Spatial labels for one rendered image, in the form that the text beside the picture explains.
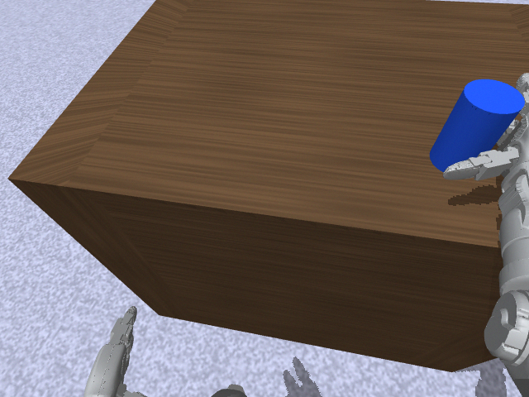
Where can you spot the right robot arm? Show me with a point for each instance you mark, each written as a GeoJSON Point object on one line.
{"type": "Point", "coordinates": [507, 332]}

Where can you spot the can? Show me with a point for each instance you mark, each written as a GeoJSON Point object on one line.
{"type": "Point", "coordinates": [483, 112]}

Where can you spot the right robot hand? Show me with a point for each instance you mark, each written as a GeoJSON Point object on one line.
{"type": "Point", "coordinates": [513, 147]}

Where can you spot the left robot hand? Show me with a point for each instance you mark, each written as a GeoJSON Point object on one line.
{"type": "Point", "coordinates": [107, 375]}

